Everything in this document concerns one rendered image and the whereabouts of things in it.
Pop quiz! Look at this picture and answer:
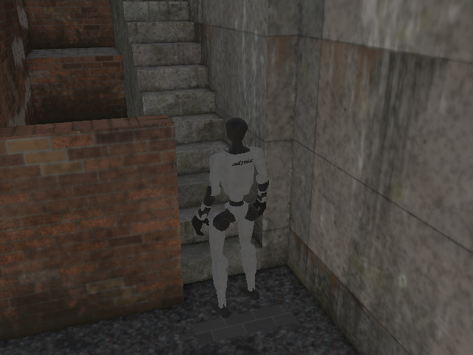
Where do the stairs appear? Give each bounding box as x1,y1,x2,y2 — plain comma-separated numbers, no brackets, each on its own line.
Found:
110,0,262,285

